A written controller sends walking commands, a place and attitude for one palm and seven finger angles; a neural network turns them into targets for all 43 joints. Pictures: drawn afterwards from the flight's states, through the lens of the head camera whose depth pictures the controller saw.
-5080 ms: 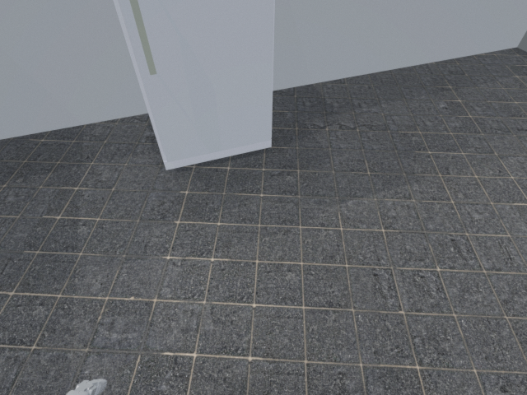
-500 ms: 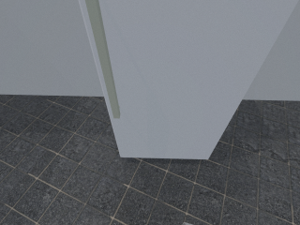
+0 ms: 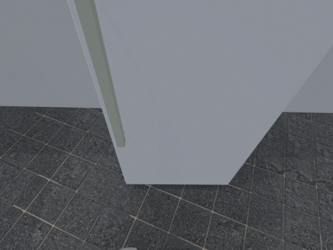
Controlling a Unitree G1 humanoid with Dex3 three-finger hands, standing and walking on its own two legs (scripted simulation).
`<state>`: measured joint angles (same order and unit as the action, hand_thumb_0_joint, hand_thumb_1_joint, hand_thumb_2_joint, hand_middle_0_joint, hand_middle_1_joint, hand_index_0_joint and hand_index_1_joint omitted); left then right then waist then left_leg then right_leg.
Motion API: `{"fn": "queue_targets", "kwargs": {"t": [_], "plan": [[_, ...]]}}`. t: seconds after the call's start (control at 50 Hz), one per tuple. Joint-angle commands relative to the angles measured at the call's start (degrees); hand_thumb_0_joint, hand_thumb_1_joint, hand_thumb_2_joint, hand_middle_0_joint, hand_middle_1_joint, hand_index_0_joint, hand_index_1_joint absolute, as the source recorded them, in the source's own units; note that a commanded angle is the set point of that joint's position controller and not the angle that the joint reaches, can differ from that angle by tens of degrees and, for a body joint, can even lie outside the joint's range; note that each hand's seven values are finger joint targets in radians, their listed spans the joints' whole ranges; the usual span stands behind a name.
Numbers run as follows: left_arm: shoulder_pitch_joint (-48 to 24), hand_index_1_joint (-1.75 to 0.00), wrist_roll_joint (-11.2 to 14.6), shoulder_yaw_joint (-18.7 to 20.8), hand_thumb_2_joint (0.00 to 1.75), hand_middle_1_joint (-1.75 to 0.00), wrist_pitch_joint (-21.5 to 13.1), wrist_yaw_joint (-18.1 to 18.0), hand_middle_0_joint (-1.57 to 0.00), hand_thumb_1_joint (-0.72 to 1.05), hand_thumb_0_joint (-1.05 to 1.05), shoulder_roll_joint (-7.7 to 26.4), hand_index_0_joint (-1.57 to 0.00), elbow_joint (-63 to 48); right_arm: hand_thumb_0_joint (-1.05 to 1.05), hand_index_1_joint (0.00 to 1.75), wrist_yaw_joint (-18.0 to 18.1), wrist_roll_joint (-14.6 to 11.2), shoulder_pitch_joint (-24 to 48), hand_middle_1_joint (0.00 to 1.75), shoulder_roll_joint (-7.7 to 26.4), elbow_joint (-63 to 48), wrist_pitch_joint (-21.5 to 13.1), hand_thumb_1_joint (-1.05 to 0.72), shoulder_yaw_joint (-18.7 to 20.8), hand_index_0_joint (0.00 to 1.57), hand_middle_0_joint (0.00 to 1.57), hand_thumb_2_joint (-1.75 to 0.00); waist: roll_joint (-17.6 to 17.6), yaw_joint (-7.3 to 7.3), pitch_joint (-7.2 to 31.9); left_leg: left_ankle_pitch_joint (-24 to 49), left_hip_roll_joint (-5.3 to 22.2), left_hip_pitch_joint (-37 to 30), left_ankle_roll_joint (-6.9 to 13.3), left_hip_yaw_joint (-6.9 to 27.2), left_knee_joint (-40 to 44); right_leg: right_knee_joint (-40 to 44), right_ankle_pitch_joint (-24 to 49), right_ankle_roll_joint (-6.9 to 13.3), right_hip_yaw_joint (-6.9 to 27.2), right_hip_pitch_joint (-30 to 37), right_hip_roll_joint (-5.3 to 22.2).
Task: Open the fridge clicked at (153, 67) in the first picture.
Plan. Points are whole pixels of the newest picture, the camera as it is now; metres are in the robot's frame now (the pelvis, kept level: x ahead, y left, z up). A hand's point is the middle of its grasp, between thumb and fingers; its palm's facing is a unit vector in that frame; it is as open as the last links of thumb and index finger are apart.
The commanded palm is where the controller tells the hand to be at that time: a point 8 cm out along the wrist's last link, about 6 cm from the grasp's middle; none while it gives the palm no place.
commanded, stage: come to a stop and stand still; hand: left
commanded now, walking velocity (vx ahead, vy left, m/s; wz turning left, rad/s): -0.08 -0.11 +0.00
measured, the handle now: (110, 88) +0.48 +0.19 +0.09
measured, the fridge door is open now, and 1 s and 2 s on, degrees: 0 0 0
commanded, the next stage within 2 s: look again from close up in 1.64 s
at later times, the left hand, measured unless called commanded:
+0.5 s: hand out of the picture -0.01 +0.14 -0.17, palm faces +0.07 -0.98 -0.20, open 7.3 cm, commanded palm none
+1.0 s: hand out of the picture -0.05 +0.16 -0.17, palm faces +0.04 -0.98 -0.20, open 7.4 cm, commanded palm none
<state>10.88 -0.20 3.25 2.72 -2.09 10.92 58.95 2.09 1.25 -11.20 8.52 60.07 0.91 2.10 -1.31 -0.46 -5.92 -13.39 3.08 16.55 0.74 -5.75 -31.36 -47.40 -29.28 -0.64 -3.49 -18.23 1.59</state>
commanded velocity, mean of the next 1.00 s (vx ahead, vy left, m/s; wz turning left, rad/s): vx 0.00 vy -0.01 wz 0.00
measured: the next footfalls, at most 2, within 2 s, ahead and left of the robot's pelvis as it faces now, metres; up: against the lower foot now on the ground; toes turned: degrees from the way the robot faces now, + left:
right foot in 0.20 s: +0.00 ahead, -0.14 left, +0.00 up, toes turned -3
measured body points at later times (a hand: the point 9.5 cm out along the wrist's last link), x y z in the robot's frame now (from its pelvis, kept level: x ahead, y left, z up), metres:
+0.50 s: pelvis -0.05 -0.04 +0.01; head -0.04 -0.04 +0.45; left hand -0.02 +0.19 -0.15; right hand -0.02 -0.27 -0.15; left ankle -0.03 +0.10 -0.73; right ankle -0.04 -0.14 -0.73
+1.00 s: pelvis -0.05 -0.01 +0.00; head -0.05 -0.01 +0.45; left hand -0.05 +0.21 -0.16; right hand -0.06 -0.22 -0.16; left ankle -0.03 +0.10 -0.73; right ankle -0.04 -0.14 -0.73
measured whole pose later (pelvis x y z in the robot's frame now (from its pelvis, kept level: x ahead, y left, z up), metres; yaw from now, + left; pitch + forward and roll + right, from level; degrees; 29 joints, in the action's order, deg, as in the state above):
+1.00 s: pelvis -0.05 -0.01 +0.00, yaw +1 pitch -1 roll -1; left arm 17.9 -0.8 0.3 -0.7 -2.0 8.1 61.9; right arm 0.6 1.4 -20.0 8.0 60.0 -0.6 -0.3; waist 1.3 0.8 -0.3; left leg -14.9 0.8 16.3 0.8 -2.0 -32.4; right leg -31.2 -15.8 -0.4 -3.2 -14.3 2.0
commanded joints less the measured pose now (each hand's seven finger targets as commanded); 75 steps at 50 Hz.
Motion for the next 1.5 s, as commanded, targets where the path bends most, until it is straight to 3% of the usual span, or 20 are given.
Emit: {"fn": "queue_targets", "kwargs": {"t": [0.0, 0.12, 0.14, 0.18, 0.2, 0.22, 0.3, 0.38, 0.44, 0.68, 0.74, 0.76, 0.78, 0.82, 0.86, 0.9, 0.94, 0.98, 1.14, 1.48], "plan": [[2.70, -0.30, -0.53, 0.78, 0.90, -0.30, -0.70, 0.23, -0.20, 0.90, 0.00, 3.18, -0.20, -3.50, 0.00, 0.30, 0.85, 0.34, -2.22, 0.30, 10.82, -3.19, -0.31, -0.90, 2.80, 0.20, 0.20, -0.90, 9.35, 1.06, 9.14, 42.48, 15.75, -11.96, 10.81, 12.84, 8.08, -8.23, -2.69, -0.57, 2.96, -6.50, 0.00], [6.28, -0.30, -0.63, 0.20, 0.90, -0.30, -1.22, 0.56, -0.20, 0.90, 0.00, 2.38, -0.20, -3.03, 0.00, 0.30, -0.05, -0.02, -1.06, 0.30, 11.23, -3.79, -0.18, -0.90, 3.29, 0.20, 0.20, -0.90, 10.25, 0.41, 11.63, 25.35, 12.40, -8.23, 7.12, 10.66, 7.74, 16.19, 9.77, -0.27, 0.11, 5.47, -0.25], [8.13, -0.30, -0.81, 0.14, 0.90, -0.30, -1.48, 0.45, -0.20, 0.90, 0.00, 3.10, -0.20, -2.38, 0.00, 0.30, -0.29, -0.42, -0.85, 0.30, 10.75, -3.91, -0.10, -0.90, 3.36, 0.20, 0.20, -0.90, 7.96, -0.33, 11.79, 18.67, 10.15, -5.97, 4.92, 9.05, 5.80, 23.32, 16.74, -0.39, -0.09, 9.41, 0.09], [5.64, -0.30, -1.44, 0.49, 0.90, -0.30, -2.22, -0.01, -0.20, 0.90, 0.00, 9.15, -0.20, -2.82, 0.00, 0.30, -1.04, -1.13, -0.71, 0.30, 4.93, -5.24, 0.15, -0.90, 2.22, 0.20, 0.20, -0.90, -8.39, 1.18, 7.23, -4.89, 1.13, 4.05, -1.39, 2.16, -0.93, 30.97, 23.96, 4.39, 14.65, 9.40, 13.65], [4.01, -0.30, -1.36, 0.44, 0.90, -0.30, -2.44, 0.14, -0.20, 0.90, 0.00, 9.90, -0.20, -3.58, 0.00, 0.30, -1.23, -0.90, 1.58, 0.30, 4.32, -5.97, 0.80, -0.90, 1.71, 0.20, 0.20, -0.90, -9.78, 0.15, 5.50, -12.16, -0.19, 1.77, -2.10, 2.93, -4.96, 33.03, 22.10, 8.16, 16.11, 1.89, 16.76], [2.50, -0.30, -1.44, 0.46, 0.90, -0.30, -2.55, 0.08, -0.20, 0.90, 0.00, 9.48, -0.20, -3.76, 0.00, 0.30, -1.11, -0.53, 2.83, 0.30, 4.71, -5.78, 1.43, -0.90, 1.66, 0.20, 0.20, -0.90, -12.28, 0.15, 3.28, -13.36, 0.21, 1.19, -1.67, 4.66, -8.93, 34.07, 19.06, 9.44, 16.74, -2.22, 15.65], [0.39, -0.30, -0.94, -0.27, 0.90, -0.30, -2.76, 0.11, -0.20, 0.90, 0.00, 6.99, -0.20, -2.98, 0.00, 0.30, -0.89, -0.63, -2.48, 0.30, 4.27, -1.91, 0.85, -0.90, 1.00, 0.20, 0.20, -0.90, -5.40, 2.30, 3.88, -6.07, 0.19, -1.23, -1.80, 4.40, -7.07, 29.06, 26.21, 8.37, 9.78, 1.70, 10.68], [3.07, -0.30, -0.16, -0.97, 0.90, -0.30, -2.73, 0.23, -0.20, 0.90, 0.00, 4.90, -0.20, -1.11, 0.00, 0.30, -0.37, -0.48, -3.71, 0.30, 5.62, 0.02, -0.63, -0.90, -0.02, 0.20, 0.20, -0.90, 0.47, 1.10, 2.41, 7.28, 3.87, -7.58, -0.73, 7.93, 8.12, 26.86, 18.60, 3.02, 7.24, 0.19, 5.49], [4.12, -0.30, -0.13, -0.98, 0.90, -0.30, -2.43, 0.33, -0.20, 0.90, 0.00, 4.89, -0.20, 0.74, 0.00, 0.30, -0.30, -0.50, -2.30, 0.30, 5.96, 1.32, -1.02, -0.90, -0.41, 0.20, 0.20, -0.90, 6.34, -0.29, 1.63, 2.85, 4.50, -3.26, -0.31, 9.16, 11.25, 27.73, 15.61, 1.57, 6.38, 4.89, 4.09], [6.82, -0.30, -0.26, -1.37, 0.90, -0.30, -2.79, 0.33, -0.20, 0.90, 0.00, 3.72, -0.20, 3.34, 0.00, 0.30, -0.34, -0.32, -8.40, 0.30, 3.94, 3.84, -0.91, -0.90, -0.66, 0.20, 0.20, -0.90, -0.16, 0.59, 0.88, -2.56, 2.16, -3.54, -0.76, 6.59, 12.04, 32.39, 6.14, 1.85, 7.92, 2.66, 4.71], [7.84, -0.30, -0.22, -1.53, 0.90, -0.30, -2.97, 0.23, -0.20, 0.90, 0.00, 2.90, -0.20, 3.90, 0.00, 0.30, -0.19, -0.41, -9.16, 0.30, 3.60, 4.14, -1.24, -0.90, -0.87, 0.20, 0.20, -0.90, 0.91, 0.46, 1.26, -1.30, 2.58, -3.79, -0.62, 6.88, 12.42, 31.54, 8.97, 1.90, 7.35, 3.27, 4.52], [13.06, -0.30, -1.27, -2.54, 0.90, -0.30, -4.83, -2.05, -0.20, 0.90, 0.00, 3.50, -0.20, 5.27, 0.00, 0.30, -1.02, -0.44, -2.88, 0.30, 5.86, 0.66, -2.30, -0.90, -1.05, 0.20, 0.20, -0.90, 2.58, -2.15, 0.36, 0.16, 2.46, -0.05, -2.23, 4.13, 0.03, 29.47, 27.68, 1.67, 10.08, 4.22, 8.00], [9.91, -0.30, -0.88, -2.00, 0.90, -0.30, -5.32, -1.40, -0.20, 0.90, 0.00, 7.15, -0.20, 2.59, 0.00, 0.30, -1.41, -0.62, -6.94, 0.30, 2.58, -1.11, -1.34, -0.90, -1.10, 0.20, 0.20, -0.90, 0.65, 1.86, 5.26, -6.79, 0.12, -2.30, -1.71, 4.82, -1.75, 32.54, 10.77, 4.38, 13.47, 2.01, 11.26], [5.94, -0.30, -0.99, -1.53, 0.90, -0.30, -5.72, -0.79, -0.20, 0.90, 0.00, 6.76, -0.20, 0.62, 0.00, 0.30, -1.71, -0.03, -11.25, 0.30, 3.03, -1.07, -1.65, -0.90, -1.18, 0.20, 0.20, -0.90, 0.42, 3.43, 6.15, -3.10, 0.27, -5.92, -1.08, 5.04, -0.29, 29.96, 3.43, 5.42, 9.27, -2.64, 9.25], [6.59, -0.30, -0.89, -1.92, 0.90, -0.30, -4.99, -0.55, -0.20, 0.90, 0.00, 4.30, -0.20, 0.21, 0.00, 0.30, -1.54, 0.06, -11.61, 0.30, 3.56, -1.71, -1.92, -0.90, -1.17, 0.20, 0.20, -0.90, 0.55, 2.71, 1.22, -3.37, 1.01, -1.95, -0.44, 6.82, 3.32, 27.59, 0.50, 4.38, 7.15, -4.94, 5.87], [7.83, -0.30, -1.07, -1.88, 0.90, -0.30, -4.44, -0.44, -0.20, 0.90, 0.00, 3.59, -0.20, -0.14, 0.00, 0.30, -1.31, 0.19, -11.37, 0.30, 4.56, -2.51, -2.39, -0.90, -1.18, 0.20, 0.20, -0.90, 5.57, 1.71, 0.32, -3.79, 2.26, 2.85, 0.61, 9.67, 7.57, 23.34, 4.52, 3.49, 4.96, -0.83, 3.58], [9.54, -0.30, -0.86, -2.01, 0.90, -0.30, -4.16, -0.31, -0.20, 0.90, 0.00, 2.69, -0.20, -0.03, 0.00, 0.30, -1.01, 0.05, -9.99, 0.30, 5.59, -3.34, -2.72, -0.90, -1.24, 0.20, 0.20, -0.90, 5.43, 0.36, 0.40, -7.89, 3.65, 6.26, 1.58, 12.58, 11.57, 20.82, 8.56, 2.80, 3.49, 3.26, 2.35], [10.38, -0.30, -0.92, -2.26, 0.90, -0.30, -3.96, -0.12, -0.20, 0.90, 0.00, 2.30, -0.20, -0.01, 0.00, 0.30, -0.91, -0.05, -8.58, 0.30, 6.42, -3.93, -2.63, -0.90, -1.04, 0.20, 0.20, -0.90, 3.77, -0.22, -0.85, -12.32, 3.44, 7.81, 1.83, 12.90, 13.47, 20.91, 9.61, 2.58, 3.50, 4.09, 2.35], [9.22, -0.30, -0.87, -2.05, 0.90, -0.30, -4.40, -0.07, -0.20, 0.90, 0.00, 4.24, -0.20, -0.83, 0.00, 0.30, -0.89, -0.24, -7.92, 0.30, 7.41, -2.85, -3.33, -0.90, -1.05, 0.20, 0.20, -0.90, 1.19, 0.08, 2.80, -0.48, 2.72, 1.07, 1.79, 10.32, 11.56, 22.39, 16.74, 2.24, 4.45, 5.66, 3.97], [6.20, -0.30, -0.79, -1.95, 0.90, -0.30, -4.39, 0.29, -0.20, 0.90, 0.00, 7.83, -0.20, 0.00, 0.00, 0.30, -0.86, -0.44, -2.53, 0.30, 10.23, -1.10, -3.35, -0.90, -0.96, 0.20, 0.20, -0.90, 2.14, 0.22, 5.00, 8.12, 3.03, -4.99, 1.23, 8.10, 10.20, 24.27, 22.29, 2.00, 5.79, 7.14, 4.93]]}}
